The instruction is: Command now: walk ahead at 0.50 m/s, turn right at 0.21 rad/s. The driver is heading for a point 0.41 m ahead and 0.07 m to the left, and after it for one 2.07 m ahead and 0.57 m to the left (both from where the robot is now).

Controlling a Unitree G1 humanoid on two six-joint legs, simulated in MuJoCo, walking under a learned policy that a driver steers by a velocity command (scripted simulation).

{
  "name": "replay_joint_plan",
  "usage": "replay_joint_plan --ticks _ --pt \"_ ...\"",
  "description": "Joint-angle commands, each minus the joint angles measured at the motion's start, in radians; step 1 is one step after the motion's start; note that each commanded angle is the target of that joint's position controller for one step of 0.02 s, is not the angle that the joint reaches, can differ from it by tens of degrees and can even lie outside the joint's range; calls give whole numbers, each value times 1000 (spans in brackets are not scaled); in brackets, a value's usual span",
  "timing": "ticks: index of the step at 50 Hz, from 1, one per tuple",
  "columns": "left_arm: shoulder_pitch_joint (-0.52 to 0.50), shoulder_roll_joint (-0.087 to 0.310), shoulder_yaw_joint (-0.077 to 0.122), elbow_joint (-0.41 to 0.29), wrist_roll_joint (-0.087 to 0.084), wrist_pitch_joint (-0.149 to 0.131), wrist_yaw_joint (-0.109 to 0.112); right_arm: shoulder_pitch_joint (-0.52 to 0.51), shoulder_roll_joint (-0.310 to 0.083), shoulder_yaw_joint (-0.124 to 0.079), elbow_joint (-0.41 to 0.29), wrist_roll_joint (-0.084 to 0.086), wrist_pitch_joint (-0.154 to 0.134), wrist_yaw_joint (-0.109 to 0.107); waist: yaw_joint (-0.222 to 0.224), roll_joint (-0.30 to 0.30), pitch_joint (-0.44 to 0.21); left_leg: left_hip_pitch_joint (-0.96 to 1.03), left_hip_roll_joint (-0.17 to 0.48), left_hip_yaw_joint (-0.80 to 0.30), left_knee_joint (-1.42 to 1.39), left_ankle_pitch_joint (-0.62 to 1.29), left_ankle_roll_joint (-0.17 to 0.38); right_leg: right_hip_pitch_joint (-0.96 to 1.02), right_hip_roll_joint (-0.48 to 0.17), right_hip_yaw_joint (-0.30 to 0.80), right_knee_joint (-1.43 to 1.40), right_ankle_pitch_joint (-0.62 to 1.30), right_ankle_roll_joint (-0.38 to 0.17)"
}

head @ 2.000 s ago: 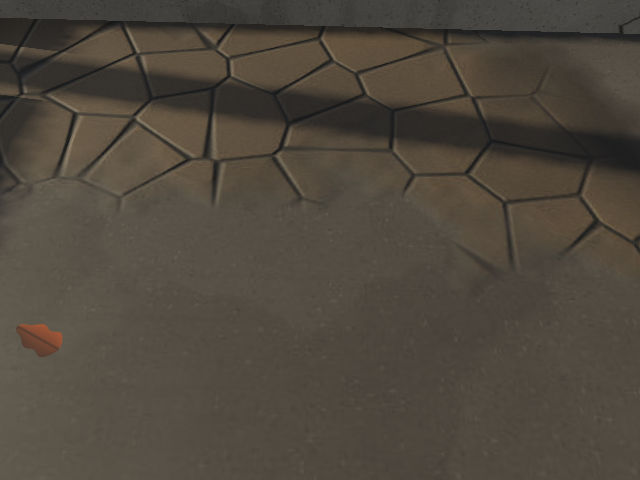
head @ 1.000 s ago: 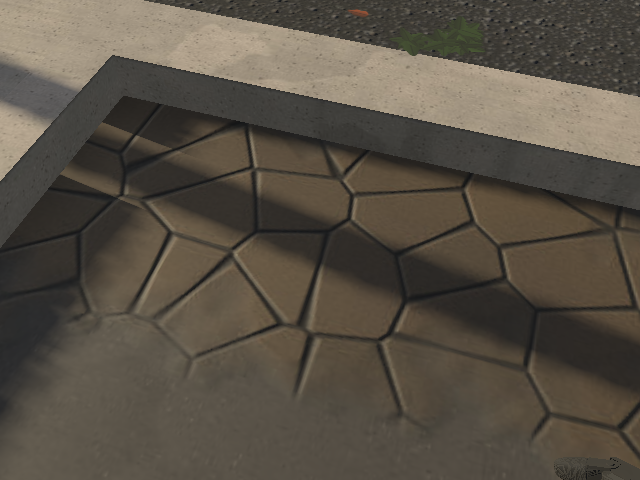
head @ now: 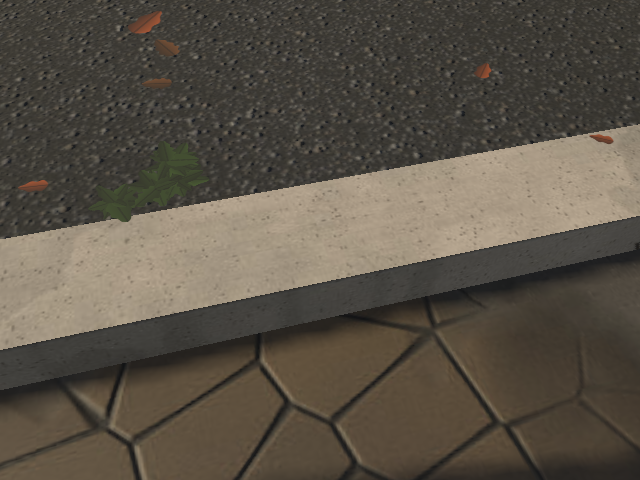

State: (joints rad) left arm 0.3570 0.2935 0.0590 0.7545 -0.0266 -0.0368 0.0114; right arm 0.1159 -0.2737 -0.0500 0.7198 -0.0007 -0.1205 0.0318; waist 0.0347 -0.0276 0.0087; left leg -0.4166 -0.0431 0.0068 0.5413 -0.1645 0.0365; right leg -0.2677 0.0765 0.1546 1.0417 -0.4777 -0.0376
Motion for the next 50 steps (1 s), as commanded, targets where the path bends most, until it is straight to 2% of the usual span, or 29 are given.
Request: replay_joint_plan --ticks 1,2,4,8,9,10,13,15,17,18,19,20,21,23,24,28,32,37,38,39,40,41,42,43,44,45,46,47,50 --pt "-108 131 22 -122 12 -29 -1 158 -122 -35 -4 -2 13 -6 -99 88 -21 427 333 -498 -299 -245 193 -506 -113 -27 195 88 7" --pt "-114 117 24 -124 21 -31 -5 132 -103 -26 -4 -9 13 -8 -71 100 0 354 299 -431 -320 -157 182 -461 -149 -33 130 134 7" --pt "-83 79 17 -113 17 -29 -11 124 -97 -22 5 -8 11 -10 -45 132 -8 290 258 -342 -356 -37 179 -389 -170 -59 56 168 15" --pt "-174 36 -3 -142 26 -34 -13 157 -153 -36 35 8 12 -19 -62 104 5 277 251 -221 -400 131 197 -399 -185 -98 -165 306 44" --pt "-198 14 -20 -145 105 -12 -44 223 -136 -31 80 -23 23 -9 -54 58 10 204 201 -135 -405 219 159 -292 -152 -173 -228 349 45" --pt "-209 -12 -25 -145 98 -4 -56 218 -132 -31 87 -21 29 -3 -52 101 25 178 167 -78 -388 327 136 -236 -133 -197 -301 395 44" --pt "-239 5 -26 -135 67 -1 -56 253 -121 -28 113 -11 39 2 -70 141 -2 249 178 -50 -308 526 98 -167 -103 -204 -400 475 37" --pt "-245 31 -19 -133 70 -9 -43 268 -131 -30 129 -9 46 -5 -65 134 -12 309 199 -94 -233 566 79 -131 -87 -179 -463 442 21" --pt "-146 51 -12 -88 80 -24 -27 247 -141 -33 132 -1 52 -17 -16 103 -36 331 179 -121 -103 575 49 3 -71 -169 -599 487 -3" --pt "-77 85 -4 -67 94 -39 -15 259 -116 -25 129 4 51 -19 8 55 -90 284 133 -109 18 473 26 153 -132 -133 -638 634 -19" --pt "14 163 8 -70 111 -49 -5 304 -54 -7 93 8 49 -24 13 -95 -222 140 74 -72 231 47 -3 387 -393 68 -549 1076 -71" --pt "1 207 30 -75 72 -28 -5 433 -25 1 110 38 70 -41 -4 -261 -373 2 -31 -17 483 -492 -10 514 -563 244 -540 1261 -220" --pt "9 152 23 -72 37 -10 -7 387 -116 -24 135 6 98 -52 15 -118 -329 -36 -8 -57 572 -498 -3 430 -505 207 -581 1132 -217" --pt "-109 64 -8 -75 41 -1 4 295 -98 -31 124 -11 118 -40 -30 -82 -133 -73 46 -56 588 -378 -15 246 -415 59 -676 925 -169" --pt "-140 51 -13 -73 39 0 13 274 -87 -31 121 -17 130 -32 -45 -107 -81 -54 66 -51 564 -328 -29 171 -389 -1 -717 876 -154" --pt "-172 63 -4 -55 50 -1 21 266 -59 -30 113 -22 164 -17 -77 -93 -84 17 63 -13 532 -259 -57 62 -365 -121 -755 773 -170" --pt "-180 82 6 -35 58 14 17 165 -49 -20 66 -23 185 2 -52 -127 -57 52 83 20 339 -198 -45 14 -361 -176 -780 475 -161" --pt "-170 134 27 -13 54 40 6 122 -72 -21 23 -17 181 14 -45 -106 -60 146 63 67 149 -196 -10 12 -402 -187 -708 357 -132" --pt "-269 184 46 -36 0 38 23 112 -108 -40 5 24 188 -8 -78 -62 -55 175 85 54 85 -123 4 -24 -418 -152 -726 297 -133" --pt "-271 163 40 -29 -5 39 32 134 -126 -47 6 15 191 -24 -90 -37 -55 235 80 27 25 -105 28 -55 -399 -173 -667 260 -94" --pt "-225 116 32 -8 8 41 33 173 -178 -63 6 4 192 -41 -86 107 -40 289 147 -106 -118 46 77 -124 -319 -263 -496 176 -16" --pt "-209 54 16 -46 49 42 32 161 -290 -87 -26 2 193 -67 -47 390 -14 335 381 -478 -215 218 240 -354 -117 -372 -220 -76 107" --pt "-329 95 29 -72 51 43 42 194 -263 -81 -32 -30 168 -63 -133 294 -25 274 414 -557 -271 195 336 -398 -65 -189 11 -191 113" --pt "-306 99 35 -68 32 44 41 150 -236 -72 -34 -31 141 -61 -87 235 -22 261 373 -475 -272 169 307 -419 -80 -120 78 -120 101" --pt "-267 106 43 -42 24 48 44 81 -218 -70 -48 -10 124 -61 -48 180 -17 261 318 -396 -255 152 243 -427 -94 -100 81 -25 94" --pt "-253 122 51 -27 33 48 51 35 -188 -62 -62 9 120 -61 -35 140 -30 275 292 -365 -239 167 198 -436 -100 -90 65 35 94" --pt "-249 125 55 -22 42 47 53 18 -169 -53 -68 16 120 -65 -27 132 -48 273 271 -336 -225 238 182 -411 -97 -89 75 78 100" --pt "-144 76 29 9 84 67 15 101 -155 -45 -20 -9 142 -45 -11 124 -85 302 200 -285 -233 197 164 -329 -102 -121 46 139 84" --pt "-205 89 32 -7 74 81 -35 147 -165 -52 -11 -8 151 -15 -52 150 -38 317 186 -365 -333 -224 177 -359 -99 -138 -39 172 85"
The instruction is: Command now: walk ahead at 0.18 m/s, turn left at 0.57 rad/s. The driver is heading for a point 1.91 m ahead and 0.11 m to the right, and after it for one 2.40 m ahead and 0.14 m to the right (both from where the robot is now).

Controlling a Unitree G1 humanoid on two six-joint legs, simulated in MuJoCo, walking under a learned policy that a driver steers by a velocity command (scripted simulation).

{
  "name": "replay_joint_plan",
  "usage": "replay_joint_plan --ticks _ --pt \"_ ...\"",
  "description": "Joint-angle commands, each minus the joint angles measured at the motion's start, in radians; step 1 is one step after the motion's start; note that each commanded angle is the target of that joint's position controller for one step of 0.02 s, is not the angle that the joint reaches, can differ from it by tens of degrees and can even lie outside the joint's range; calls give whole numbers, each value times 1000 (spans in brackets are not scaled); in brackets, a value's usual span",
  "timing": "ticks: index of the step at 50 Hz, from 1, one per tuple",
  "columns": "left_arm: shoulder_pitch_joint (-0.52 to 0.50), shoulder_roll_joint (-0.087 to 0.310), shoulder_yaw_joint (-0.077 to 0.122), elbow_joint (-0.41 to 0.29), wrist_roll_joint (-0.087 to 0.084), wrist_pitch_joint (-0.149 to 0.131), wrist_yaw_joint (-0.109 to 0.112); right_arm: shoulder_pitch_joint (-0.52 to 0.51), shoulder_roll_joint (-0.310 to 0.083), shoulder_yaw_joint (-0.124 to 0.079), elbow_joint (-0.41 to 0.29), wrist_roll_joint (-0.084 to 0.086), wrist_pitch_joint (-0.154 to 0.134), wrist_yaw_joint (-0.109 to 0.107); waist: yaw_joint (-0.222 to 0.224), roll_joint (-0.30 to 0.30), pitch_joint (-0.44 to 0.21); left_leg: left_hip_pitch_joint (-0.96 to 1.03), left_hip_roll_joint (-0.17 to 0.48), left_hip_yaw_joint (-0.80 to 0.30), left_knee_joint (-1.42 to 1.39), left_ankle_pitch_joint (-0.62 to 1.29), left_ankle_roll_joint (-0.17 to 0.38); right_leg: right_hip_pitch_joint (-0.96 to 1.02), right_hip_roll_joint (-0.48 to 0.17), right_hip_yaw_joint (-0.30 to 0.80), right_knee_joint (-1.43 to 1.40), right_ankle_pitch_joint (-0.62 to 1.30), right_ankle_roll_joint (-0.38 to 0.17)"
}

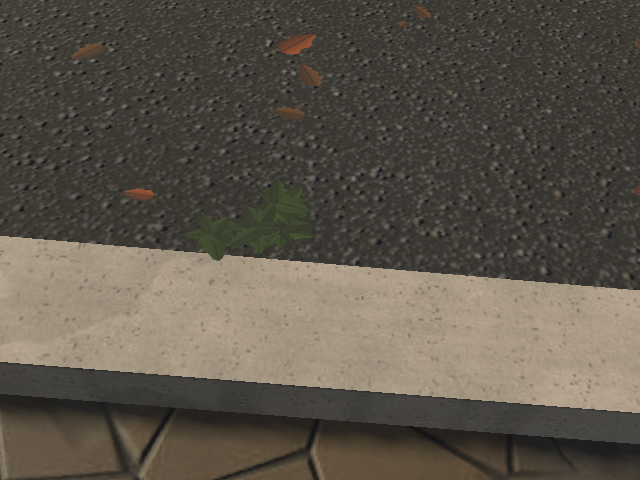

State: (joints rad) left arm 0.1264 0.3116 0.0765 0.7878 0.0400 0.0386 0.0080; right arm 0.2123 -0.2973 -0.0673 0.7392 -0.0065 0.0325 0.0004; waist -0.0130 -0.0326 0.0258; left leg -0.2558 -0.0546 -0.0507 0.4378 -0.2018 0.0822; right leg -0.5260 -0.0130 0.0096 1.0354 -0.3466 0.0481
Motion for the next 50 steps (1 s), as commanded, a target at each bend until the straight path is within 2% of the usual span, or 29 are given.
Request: replay_joint_plan --ticks 1,6,11,13,15,16,17,18,19,20,22,23,26,29,32,34,35,36,37,38,39,40,41,42,43,44,46,49,50 --pt "-1 78 16 -47 5 3 -38 59 -151 -37 -29 -3 -2 19 -15 163 -29 163 205 -341 -255 -250 134 -111 -8 8 -82 44 3" --pt "-70 74 10 -61 1 -35 -29 123 -184 -48 1 -13 -26 11 -49 149 -3 207 221 -411 -249 -258 162 -85 1 28 -267 41 5" --pt "-74 68 -2 -67 -12 -66 -25 134 -172 -46 22 -17 -46 16 -52 158 1 141 211 -443 -217 -266 173 42 17 15 -404 2 -28" --pt "-33 56 -9 -58 -17 -79 -20 120 -163 -42 31 -16 -54 17 -25 145 7 62 199 -436 -198 -242 156 176 27 0 -494 28 -52" --pt "99 46 -10 -15 -12 -98 -6 77 -136 -32 32 -9 -60 12 59 83 -6 -107 130 -386 -102 -232 98 465 29 -1 -654 121 -78" --pt "193 100 0 4 -1 -110 6 56 -80 -13 20 -5 -72 9 104 -22 -38 -224 63 -301 50 -254 53 617 -96 141 -727 2 -99" --pt "273 212 21 10 8 -111 15 42 -6 9 -13 6 -86 11 126 -219 -73 -375 -77 -118 318 -316 6 713 -316 506 -899 -327 -177" --pt "283 249 39 41 5 -102 11 43 -95 -8 -12 -19 -84 5 97 -167 5 -457 -61 -89 462 -350 10 610 -396 679 -923 -437 -254" --pt "236 175 23 31 -8 -102 1 50 -120 -14 11 -29 -83 9 61 -68 70 -463 -10 -121 531 -274 15 558 -355 611 -914 -422 -259" --pt "188 118 9 24 -18 -106 -4 60 -106 -11 32 -30 -85 21 36 -45 96 -448 16 -114 536 -196 4 527 -294 502 -916 -316 -233" --pt "179 77 -5 34 -19 -119 -3 48 -94 -6 49 -38 -82 37 26 -71 72 -417 42 -64 535 -88 -24 537 -214 332 -922 -50 -195" --pt "196 68 -8 47 -18 -126 -4 35 -81 -1 51 -45 -81 41 30 -73 51 -411 46 -44 548 -50 -35 550 -189 273 -910 91 -190" --pt "260 53 -13 96 -28 -139 -12 -62 -52 14 25 -46 -78 46 42 -67 34 -445 76 33 520 3 -72 578 -169 173 -883 420 -209" --pt "287 47 -18 130 -28 -137 -12 -197 -19 36 -16 -39 -80 50 65 -76 47 -390 82 103 355 44 -94 538 -137 89 -872 604 -207" --pt "312 75 -15 157 -20 -134 -12 -268 -8 51 -31 -29 -81 47 74 -90 47 -243 48 146 176 80 -67 497 -138 58 -846 725 -191" --pt "309 88 -14 169 -25 -132 -9 -237 -32 45 -21 -27 -84 32 45 -88 27 -152 31 138 130 86 -31 513 -172 78 -779 892 -184" --pt "286 90 -15 165 -30 -131 -7 -175 -47 39 0 -27 -88 22 9 -83 -6 -83 11 130 102 86 -10 529 -172 84 -703 1019 -174" --pt "263 88 -18 163 -37 -128 -6 -56 -66 30 42 -32 -97 11 -47 -58 -66 47 -2 127 33 124 15 526 -154 78 -577 1063 -159" --pt "247 73 -25 154 -43 -128 -6 81 -89 19 86 -51 -104 -5 -107 -45 -139 260 44 93 5 157 34 411 -119 60 -406 938 -146" --pt "253 16 -43 115 -44 -129 -8 224 -178 -2 101 -71 -109 -21 -146 98 -259 490 303 -162 -14 128 68 222 -55 27 -139 495 -131" --pt "406 -55 -52 126 -62 -112 1 216 -249 -21 111 -60 -91 -14 -65 318 -339 573 522 -493 -101 154 173 6 80 -17 140 -206 -116" --pt "355 65 -21 159 -25 -90 11 153 -162 -10 96 -26 -82 -4 -61 106 -231 427 455 -446 -137 -74 150 -16 12 62 195 -137 -129" --pt "304 42 -20 149 -19 -90 -1 42 -93 12 78 -19 -84 -2 -22 105 -88 279 402 -334 -204 -184 123 -33 -21 59 173 -49 -130" --pt "274 16 -25 143 -18 -87 -9 13 -56 21 78 -24 -89 -1 -12 118 -34 209 365 -269 -250 -159 102 -37 -40 39 192 -1 -124" --pt "258 14 -21 143 -11 -80 -17 9 -38 28 83 -24 -98 -7 2 120 -5 161 333 -191 -274 -92 81 -32 -57 39 188 37 -118" --pt "270 -2 -22 148 -4 -70 -27 11 -30 30 96 -21 -107 -13 20 122 3 123 309 -126 -289 -26 67 -11 -63 35 197 65 -108" --pt "259 -27 -19 143 -5 -56 -36 58 -32 27 121 -19 -127 -10 33 96 -9 130 311 -60 -279 78 68 -64 -57 23 299 90 -97" --pt "160 -46 -11 104 -3 -39 -43 117 -24 23 153 -21 -138 -9 26 95 29 136 315 15 -279 73 72 -233 -64 11 413 140 -83" --pt "139 -84 -14 98 -1 -25 -26 205 -10 22 184 -30 -139 -10 -2 151 14 173 343 -7 -267 33 105 -330 -31 -37 660 71 -89"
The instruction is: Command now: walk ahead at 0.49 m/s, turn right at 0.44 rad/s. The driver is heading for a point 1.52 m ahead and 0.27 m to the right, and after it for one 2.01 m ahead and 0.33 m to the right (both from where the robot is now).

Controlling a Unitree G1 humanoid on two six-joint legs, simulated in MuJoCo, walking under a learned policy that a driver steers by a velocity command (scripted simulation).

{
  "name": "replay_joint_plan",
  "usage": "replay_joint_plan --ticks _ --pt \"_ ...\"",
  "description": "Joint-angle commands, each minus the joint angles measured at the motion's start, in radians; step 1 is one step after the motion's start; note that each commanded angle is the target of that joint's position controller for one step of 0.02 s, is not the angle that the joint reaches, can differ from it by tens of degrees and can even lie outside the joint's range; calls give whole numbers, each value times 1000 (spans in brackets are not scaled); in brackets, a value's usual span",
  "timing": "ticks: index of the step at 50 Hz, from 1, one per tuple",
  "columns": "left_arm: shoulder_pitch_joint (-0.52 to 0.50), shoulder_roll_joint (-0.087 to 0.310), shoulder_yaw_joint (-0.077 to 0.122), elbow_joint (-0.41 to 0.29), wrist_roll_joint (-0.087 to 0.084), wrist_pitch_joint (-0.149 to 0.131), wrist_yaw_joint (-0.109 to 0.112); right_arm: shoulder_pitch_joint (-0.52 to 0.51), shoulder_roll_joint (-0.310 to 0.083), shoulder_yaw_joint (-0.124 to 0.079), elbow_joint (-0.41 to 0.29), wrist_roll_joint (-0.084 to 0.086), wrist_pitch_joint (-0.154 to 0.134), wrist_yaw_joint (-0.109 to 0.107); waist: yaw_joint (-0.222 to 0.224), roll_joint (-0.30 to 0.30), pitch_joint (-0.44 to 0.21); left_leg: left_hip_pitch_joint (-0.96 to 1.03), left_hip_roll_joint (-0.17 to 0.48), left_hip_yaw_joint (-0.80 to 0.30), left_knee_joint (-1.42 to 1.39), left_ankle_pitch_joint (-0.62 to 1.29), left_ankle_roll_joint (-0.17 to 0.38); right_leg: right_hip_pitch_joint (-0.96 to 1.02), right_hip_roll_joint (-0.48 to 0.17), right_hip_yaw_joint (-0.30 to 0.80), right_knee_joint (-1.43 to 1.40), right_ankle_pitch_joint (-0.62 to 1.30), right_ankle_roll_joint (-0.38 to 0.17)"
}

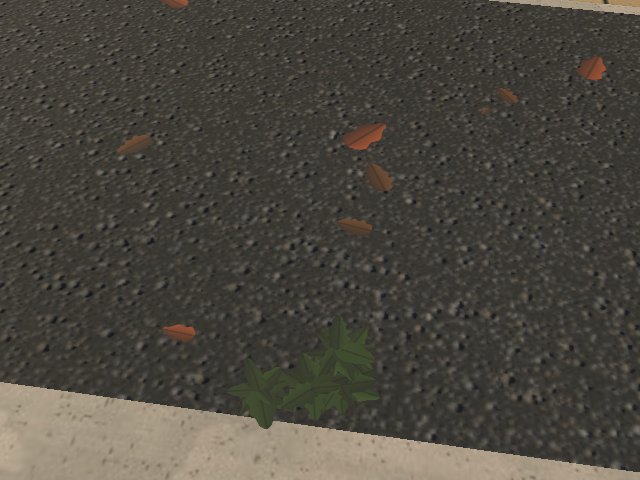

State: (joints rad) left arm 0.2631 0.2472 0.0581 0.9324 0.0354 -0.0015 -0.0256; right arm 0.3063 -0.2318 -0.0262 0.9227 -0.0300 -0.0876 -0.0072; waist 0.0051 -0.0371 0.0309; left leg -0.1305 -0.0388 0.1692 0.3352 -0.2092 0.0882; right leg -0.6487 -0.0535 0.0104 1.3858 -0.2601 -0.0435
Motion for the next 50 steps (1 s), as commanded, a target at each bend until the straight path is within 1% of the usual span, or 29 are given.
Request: replay_joint_plan --ticks 1,6,9,11,13,14,15,17,18,19,20,21,23,24,25,26,27,30,34,37,40,41,42,43,44,45,46,48,50 --pt "-37 -29 2 -76 0 23 23 134 -61 -14 18 -6 -16 -3 -12 128 32 58 337 -227 -168 -45 105 -326 -3 -14 413 -57 -5" --pt "-341 -119 -52 -276 -12 19 72 281 -47 10 113 -25 -34 7 -28 67 133 213 416 -223 -170 -39 70 -895 36 37 861 -260 -87" --pt "-459 -137 -96 -398 -16 13 63 268 -37 33 152 -7 -32 4 18 4 162 71 304 -69 -236 -53 -11 -812 27 -41 565 -267 -104" --pt "-476 -129 -108 -449 -11 20 46 280 -48 41 167 4 -25 -19 15 49 139 40 266 -14 -289 122 9 -696 26 -137 394 -254 -85" --pt "-359 -118 -111 -408 -12 30 13 216 -72 41 118 44 -13 -43 40 17 21 -3 256 116 -309 714 41 -273 32 -255 98 -190 -118" --pt "-310 -99 -111 -393 -31 29 13 217 -104 39 95 74 -10 -46 91 61 -74 -56 267 123 -171 1428 49 8 114 -342 0 -151 -128" --pt "-184 -60 -91 -359 -32 35 15 202 -202 11 69 70 -4 -49 151 166 -200 38 308 101 27 1727 45 145 162 -324 -78 -169 -135" --pt "41 43 -41 -299 -15 21 -2 152 -285 -33 0 67 20 -21 225 309 -386 163 323 71 534 1700 26 364 212 -105 -372 -244 -208" --pt "-3 150 -2 -283 -27 9 -4 188 -156 -15 -64 25 2 10 138 78 -400 -189 182 22 938 521 -38 589 15 423 -650 -368 -299" --pt "10 246 43 -263 -42 35 15 97 -145 -33 -147 2 -12 47 136 -77 -443 -501 -46 -149 1352 -9 -101 680 -160 1064 -1007 -292 -387" --pt "385 228 19 -140 22 3 -2 166 -109 -46 -80 -32 -5 117 251 -6 -237 -826 -87 -595 1599 223 0 683 -119 992 -993 -318 -147" --pt "327 204 28 -45 27 -33 -34 117 -86 -37 -112 -32 -30 117 150 43 -40 -943 -72 -556 1657 260 3 544 -121 791 -945 -139 -93" --pt "60 53 -14 -4 26 -82 -59 26 -8 17 -215 -80 -35 83 -17 117 -65 -984 -30 -472 1735 171 45 374 -63 558 -886 -135 -170" --pt "-11 -21 -45 10 63 -88 -70 4 -15 29 -225 -54 -11 69 -85 149 -71 -997 4 -458 1736 214 70 255 -41 483 -882 -74 -190" --pt "-55 -64 -68 15 74 -96 -80 13 -21 39 -228 -39 11 57 -133 128 -68 -1021 30 -430 1729 232 81 190 -27 426 -914 -18 -171" --pt "-120 -40 -61 -7 61 -119 -91 5 -46 35 -240 -16 20 49 -170 111 -61 -915 77 -363 1581 212 72 58 3 317 -961 -5 -136" --pt "-113 -15 -59 -13 44 -148 -88 -20 -61 35 -253 -21 8 38 -171 54 -51 -844 93 -311 1498 192 55 -4 67 222 -989 -3 -98" --pt "67 50 -52 5 61 -182 -46 -168 -73 35 -298 -18 -24 40 -59 0 -89 -672 85 -204 1201 177 -48 11 151 122 -990 185 -62" --pt "209 86 -32 -33 -6 -181 -57 -414 -41 44 -368 -31 25 63 50 -51 -48 -628 85 -178 549 232 -146 352 35 219 -1074 390 -133" --pt "331 141 -6 6 -13 -156 -84 -514 -48 40 -381 -29 49 77 75 -54 32 -654 52 -158 268 273 -122 602 -78 274 -1070 533 -151" --pt "312 184 14 -2 9 -144 -64 -496 -115 18 -358 0 25 61 45 -47 -20 -544 3 -111 159 261 -45 757 -124 250 -1011 945 -75" --pt "281 193 15 -12 21 -141 -58 -396 -147 4 -321 16 12 52 -2 -43 -78 -403 -21 -100 151 293 -14 768 -107 198 -933 1140 -30" --pt "221 184 7 -42 43 -137 -60 -138 -171 -7 -240 31 -5 37 -88 -42 -209 -63 -4 -126 249 343 34 646 -79 161 -775 1207 22" --pt "340 72 -27 -57 63 -146 -38 97 -210 -20 -163 17 -18 39 -88 126 -451 513 123 -280 407 558 207 320 -1 167 -499 912 88" --pt "380 33 -58 -67 66 -152 -42 282 -197 -35 -123 15 -11 39 -177 326 -577 880 354 -723 287 480 437 -92 208 111 -52 -26 193" --pt "143 113 -23 -131 14 -132 -61 426 -168 -35 -49 -24 -5 30 -259 166 -418 763 329 -833 90 294 311 -236 214 150 97 -236 144" --pt "13 117 -27 -215 -92 -153 -14 52 -211 -48 -137 59 0 3 -116 150 -232 443 356 -793 32 252 253 -204 94 164 111 -148 72" --pt "-72 119 -31 -271 -54 -163 15 -63 -128 -21 -182 36 -15 4 -34 8 -82 114 287 -657 -81 348 229 -158 43 94 68 -63 34" --pt "-1 91 -31 -279 -33 -152 21 -76 -94 -13 -185 34 -15 17 35 38 -86 3 209 -573 -126 314 220 -116 1 82 17 -28 27"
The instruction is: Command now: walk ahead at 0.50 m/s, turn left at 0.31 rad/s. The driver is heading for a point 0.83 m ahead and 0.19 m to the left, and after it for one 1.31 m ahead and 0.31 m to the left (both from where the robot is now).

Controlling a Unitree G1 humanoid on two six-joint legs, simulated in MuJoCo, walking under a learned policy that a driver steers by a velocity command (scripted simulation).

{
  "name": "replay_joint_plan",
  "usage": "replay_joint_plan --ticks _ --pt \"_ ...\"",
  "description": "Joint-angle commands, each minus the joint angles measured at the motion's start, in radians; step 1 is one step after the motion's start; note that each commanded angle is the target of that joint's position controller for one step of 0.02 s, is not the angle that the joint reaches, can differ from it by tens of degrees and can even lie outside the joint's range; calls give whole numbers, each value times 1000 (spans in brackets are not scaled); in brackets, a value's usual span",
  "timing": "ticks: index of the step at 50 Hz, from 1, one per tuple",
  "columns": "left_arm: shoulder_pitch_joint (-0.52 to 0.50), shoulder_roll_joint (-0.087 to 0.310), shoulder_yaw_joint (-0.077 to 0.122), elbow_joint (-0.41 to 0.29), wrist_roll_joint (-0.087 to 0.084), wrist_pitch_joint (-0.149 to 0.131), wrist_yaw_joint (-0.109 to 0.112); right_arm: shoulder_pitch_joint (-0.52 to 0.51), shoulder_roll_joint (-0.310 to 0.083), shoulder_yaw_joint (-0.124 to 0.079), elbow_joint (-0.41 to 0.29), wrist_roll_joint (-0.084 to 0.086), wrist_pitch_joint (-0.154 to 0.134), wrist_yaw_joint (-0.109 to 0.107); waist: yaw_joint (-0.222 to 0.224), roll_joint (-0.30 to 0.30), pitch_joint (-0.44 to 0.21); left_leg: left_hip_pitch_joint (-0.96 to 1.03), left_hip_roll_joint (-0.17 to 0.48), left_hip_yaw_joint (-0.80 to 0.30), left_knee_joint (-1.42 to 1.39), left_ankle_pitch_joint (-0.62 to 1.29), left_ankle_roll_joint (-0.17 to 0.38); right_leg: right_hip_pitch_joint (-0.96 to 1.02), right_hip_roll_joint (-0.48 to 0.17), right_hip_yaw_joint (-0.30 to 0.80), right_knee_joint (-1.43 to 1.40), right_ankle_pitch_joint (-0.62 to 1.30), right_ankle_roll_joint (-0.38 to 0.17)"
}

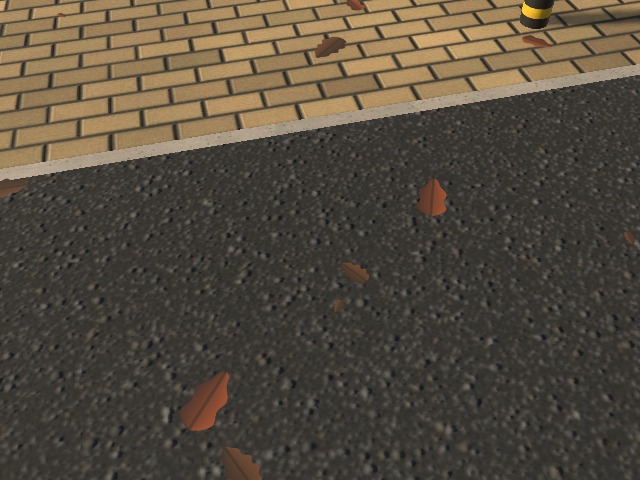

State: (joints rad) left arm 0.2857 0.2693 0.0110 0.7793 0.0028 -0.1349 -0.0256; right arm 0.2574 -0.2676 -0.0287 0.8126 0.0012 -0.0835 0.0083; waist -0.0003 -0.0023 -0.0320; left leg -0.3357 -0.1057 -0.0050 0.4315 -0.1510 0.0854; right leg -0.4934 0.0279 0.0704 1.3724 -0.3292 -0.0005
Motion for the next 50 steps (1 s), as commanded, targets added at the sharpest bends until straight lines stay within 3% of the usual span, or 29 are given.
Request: replay_joint_plan --ticks 1,5,7,9,11,13,14,15,16,17,18,19,20,21,23,27,30,32,35,37,38,39,40,41,42,43,44,47,50 --pt "-16 60 16 -135 2 -10 23 -23 -66 -15 -76 9 -19 5 55 8 -10 172 255 -367 -233 247 215 -290 -104 17 -21 59 -15" --pt "-183 24 -3 -218 25 3 36 25 -127 -38 -75 22 -16 -11 26 10 16 -81 143 -210 -239 324 164 -96 -78 -57 -497 293 36" --pt "-280 12 -6 -241 9 6 39 110 -149 -48 -55 33 -11 -19 -28 49 -9 -78 138 -224 -224 259 140 21 -28 -53 -688 422 59" --pt "-327 48 5 -255 -12 11 40 148 -157 -54 -49 43 -2 -23 -51 76 -11 12 172 -289 -187 175 128 30 -11 -19 -794 449 69" --pt "-355 85 23 -262 -15 7 35 178 -131 -53 -46 42 16 -30 -59 82 -11 137 202 -364 -110 129 105 17 -9 14 -881 410 51" --pt "-321 104 40 -252 -11 -3 28 174 -129 -60 -53 32 34 -34 -39 101 -24 208 211 -404 -13 175 86 72 -6 17 -934 332 12" --pt "-244 122 55 -232 -4 -8 29 161 -118 -59 -67 26 38 -33 -2 104 -68 202 173 -386 75 252 64 192 -12 6 -971 317 -23" --pt "-101 154 69 -218 12 -11 35 124 -92 -51 -97 13 35 -26 71 91 -180 91 136 -344 266 225 34 438 -120 75 -910 337 -87" --pt "43 215 86 -207 14 1 42 192 -27 -33 -116 -9 25 -22 87 -94 -321 -147 32 -222 552 -188 -18 769 -336 303 -845 442 -184" --pt "95 234 98 -162 -12 17 35 295 -36 -16 -140 19 13 -16 54 -386 -409 -434 28 -152 808 -470 -53 942 -502 714 -944 138 -326" --pt "71 140 84 -191 -11 26 42 237 -114 -39 -123 35 17 -20 87 -212 -297 -528 94 -171 923 -390 -73 848 -458 704 -1008 -86 -297" --pt "30 103 73 -193 -7 32 48 115 -147 -51 -151 32 26 -19 99 -100 -161 -549 122 -132 947 -280 -85 705 -411 539 -1030 -81 -249" --pt "-16 94 66 -187 1 34 45 51 -136 -53 -173 18 33 -18 73 -23 -70 -509 154 -113 920 -213 -90 546 -366 426 -1066 36 -230" --pt "-52 80 63 -177 9 34 41 33 -116 -55 -189 9 37 -16 37 -35 -20 -474 180 -117 877 -180 -90 440 -330 348 -1094 100 -222" --pt "-91 62 62 -153 9 28 33 47 -70 -49 -194 21 51 -12 -6 -95 34 -398 209 -99 819 -173 -94 300 -277 208 -1162 169 -202" --pt "-81 123 88 -95 5 19 32 -27 -46 -36 -220 9 58 -7 -7 -63 33 -389 236 -87 633 -45 -108 291 -285 48 -1199 345 -218" --pt "-66 159 99 -67 -1 25 36 -111 -39 -27 -230 16 49 12 22 -49 33 -339 227 -56 444 105 -94 319 -271 -52 -1196 368 -190" --pt "-45 179 104 -51 -11 31 35 -174 -48 -28 -248 21 47 23 45 -50 41 -305 212 -28 345 140 -80 349 -272 -95 -1190 352 -170" --pt "-28 207 114 -32 -26 52 40 -238 -69 -39 -286 14 47 37 57 -62 59 -275 175 20 239 80 -54 428 -285 -141 -1099 545 -132" --pt "-37 231 122 -31 -38 66 48 -185 -99 -59 -288 5 48 43 17 -89 8 -163 113 72 172 21 -21 467 -276 -181 -951 783 -95" --pt "-42 225 120 -34 -44 72 53 -74 -131 -81 -259 2 49 42 -43 -71 -49 -10 66 96 92 83 5 448 -241 -216 -796 836 -64" --pt "-9 188 108 -39 -29 69 55 56 -198 -112 -230 2 55 27 -96 -17 -120 224 73 43 61 260 44 309 -189 -242 -565 704 -14" --pt "62 73 71 -84 40 59 45 93 -318 -131 -241 1 63 4 -32 267 -210 545 356 -330 156 757 171 -63 -71 -250 -190 -170 58" --pt "102 107 53 -87 17 41 32 79 -298 -110 -291 -12 54 10 -57 296 -453 694 537 -692 42 680 356 -216 4 -36 55 -389 70" --pt "15 182 72 -73 -20 43 26 64 -211 -88 -289 -20 53 14 -102 131 -419 630 481 -551 29 655 303 -234 -62 27 76 -291 57" --pt "-22 159 62 -76 -29 50 29 21 -152 -69 -266 -6 49 13 -77 94 -308 534 433 -414 39 637 252 -269 -105 1 4 -217 47" --pt "-40 137 56 -63 -16 60 40 -20 -110 -53 -261 0 46 10 -52 25 -235 417 393 -350 23 622 215 -241 -139 -4 -74 -170 53" --pt "7 111 57 -37 -14 104 51 -120 -80 -38 -231 -31 34 10 41 64 -160 98 346 -207 -56 646 189 6 -153 -9 -230 -99 60" --pt "15 67 45 -19 -8 119 60 -164 -87 -44 -198 -38 23 0 57 84 -141 17 319 -89 -94 617 169 115 -138 -19 -435 1 68"
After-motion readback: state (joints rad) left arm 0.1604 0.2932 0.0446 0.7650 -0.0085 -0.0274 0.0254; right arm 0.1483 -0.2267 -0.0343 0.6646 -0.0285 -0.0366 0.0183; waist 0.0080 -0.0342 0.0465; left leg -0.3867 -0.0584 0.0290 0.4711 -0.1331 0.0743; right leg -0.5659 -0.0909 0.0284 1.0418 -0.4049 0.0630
